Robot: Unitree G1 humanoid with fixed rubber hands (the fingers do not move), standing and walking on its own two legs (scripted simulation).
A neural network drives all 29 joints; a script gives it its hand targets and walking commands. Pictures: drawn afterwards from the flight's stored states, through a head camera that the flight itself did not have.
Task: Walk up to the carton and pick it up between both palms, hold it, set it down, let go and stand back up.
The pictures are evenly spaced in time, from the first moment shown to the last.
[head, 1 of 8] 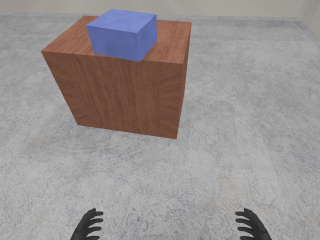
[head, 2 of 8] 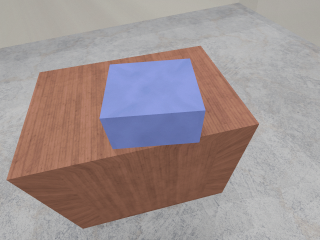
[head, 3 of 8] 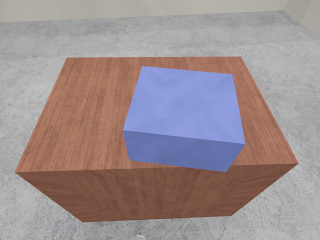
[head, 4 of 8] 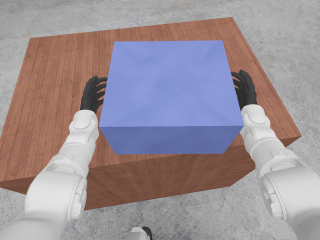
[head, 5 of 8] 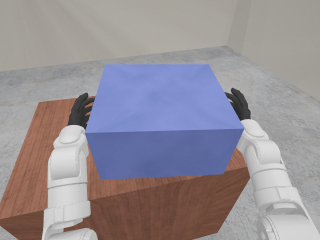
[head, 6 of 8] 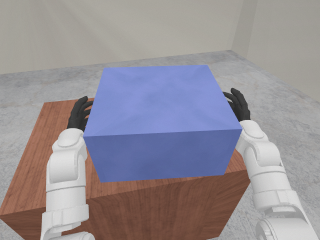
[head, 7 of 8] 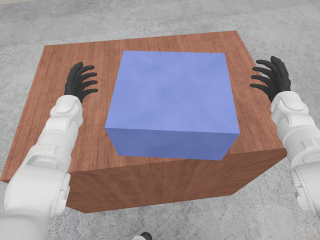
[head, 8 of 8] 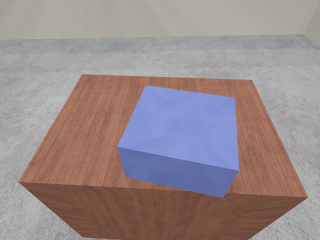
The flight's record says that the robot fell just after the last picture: no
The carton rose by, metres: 0.19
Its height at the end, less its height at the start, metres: +0.00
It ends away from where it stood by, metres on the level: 0.01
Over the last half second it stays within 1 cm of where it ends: yes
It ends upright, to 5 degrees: yes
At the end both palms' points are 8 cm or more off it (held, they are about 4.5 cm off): yes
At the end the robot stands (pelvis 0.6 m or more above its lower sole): yes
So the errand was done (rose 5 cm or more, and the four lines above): yes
